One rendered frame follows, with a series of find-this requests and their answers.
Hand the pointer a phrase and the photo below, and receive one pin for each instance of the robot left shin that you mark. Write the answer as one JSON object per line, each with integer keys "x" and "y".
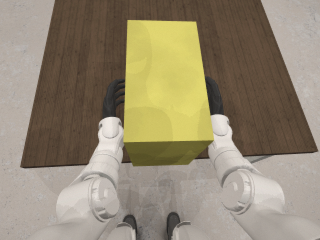
{"x": 123, "y": 224}

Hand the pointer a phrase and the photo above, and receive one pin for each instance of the robot left forearm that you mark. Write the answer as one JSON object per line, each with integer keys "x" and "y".
{"x": 107, "y": 157}

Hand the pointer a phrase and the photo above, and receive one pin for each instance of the table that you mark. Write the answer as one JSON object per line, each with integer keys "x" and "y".
{"x": 86, "y": 50}

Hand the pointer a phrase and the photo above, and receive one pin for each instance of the robot left hand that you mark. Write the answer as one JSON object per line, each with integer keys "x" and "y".
{"x": 109, "y": 103}

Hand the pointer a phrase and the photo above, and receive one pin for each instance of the robot left foot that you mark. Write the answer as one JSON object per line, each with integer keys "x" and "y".
{"x": 130, "y": 219}

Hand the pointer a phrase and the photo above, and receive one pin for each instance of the robot right forearm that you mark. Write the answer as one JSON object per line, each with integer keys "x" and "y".
{"x": 223, "y": 153}

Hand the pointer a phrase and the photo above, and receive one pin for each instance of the robot left upper arm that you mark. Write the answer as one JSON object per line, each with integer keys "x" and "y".
{"x": 84, "y": 210}

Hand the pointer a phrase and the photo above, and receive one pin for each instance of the robot right upper arm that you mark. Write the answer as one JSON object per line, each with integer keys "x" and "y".
{"x": 257, "y": 203}

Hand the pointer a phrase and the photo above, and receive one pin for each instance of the robot right hand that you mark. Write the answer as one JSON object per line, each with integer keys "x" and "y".
{"x": 214, "y": 97}

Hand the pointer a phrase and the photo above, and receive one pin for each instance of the carton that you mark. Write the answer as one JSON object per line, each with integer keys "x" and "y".
{"x": 167, "y": 118}

